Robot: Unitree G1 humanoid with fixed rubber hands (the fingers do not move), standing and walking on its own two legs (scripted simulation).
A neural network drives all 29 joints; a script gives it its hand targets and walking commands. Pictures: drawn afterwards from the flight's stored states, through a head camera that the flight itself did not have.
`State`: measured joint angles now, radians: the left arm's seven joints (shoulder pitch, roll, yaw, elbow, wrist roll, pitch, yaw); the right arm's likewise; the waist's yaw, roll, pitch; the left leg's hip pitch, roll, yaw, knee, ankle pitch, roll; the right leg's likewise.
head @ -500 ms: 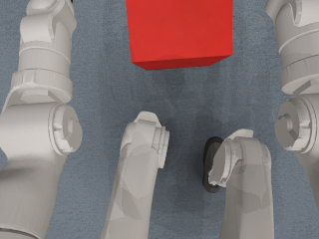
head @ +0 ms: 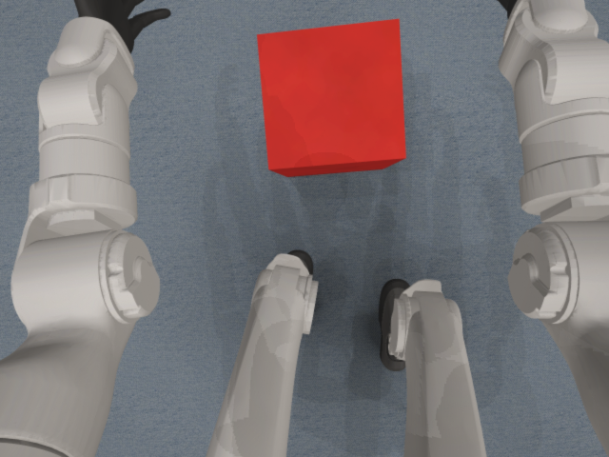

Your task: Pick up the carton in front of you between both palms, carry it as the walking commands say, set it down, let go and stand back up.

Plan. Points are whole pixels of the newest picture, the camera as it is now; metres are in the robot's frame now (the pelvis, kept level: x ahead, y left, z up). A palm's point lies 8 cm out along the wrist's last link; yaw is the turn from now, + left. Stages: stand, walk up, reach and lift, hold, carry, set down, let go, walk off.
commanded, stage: set down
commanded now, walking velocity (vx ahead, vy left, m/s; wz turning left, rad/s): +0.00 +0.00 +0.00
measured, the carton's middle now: (331, 114) +0.53 +0.09 -0.42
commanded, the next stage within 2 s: let go in 0.22 s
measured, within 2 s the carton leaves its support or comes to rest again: neither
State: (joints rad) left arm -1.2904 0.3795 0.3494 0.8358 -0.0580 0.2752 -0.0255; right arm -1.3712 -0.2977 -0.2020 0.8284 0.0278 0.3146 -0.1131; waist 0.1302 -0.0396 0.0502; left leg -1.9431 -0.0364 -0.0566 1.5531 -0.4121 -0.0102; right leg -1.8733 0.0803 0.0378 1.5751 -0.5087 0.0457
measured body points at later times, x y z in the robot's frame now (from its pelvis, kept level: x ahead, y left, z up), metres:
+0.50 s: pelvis +0.04 +0.01 +0.13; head +0.33 +0.05 +0.47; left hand +0.48 +0.30 +0.01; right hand +0.54 -0.10 +0.01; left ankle +0.11 +0.12 -0.51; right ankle +0.08 -0.13 -0.51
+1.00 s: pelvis +0.09 +0.00 +0.22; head +0.22 +0.00 +0.65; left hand +0.30 +0.25 +0.13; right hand +0.37 -0.19 +0.12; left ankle +0.11 +0.12 -0.51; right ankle +0.08 -0.13 -0.51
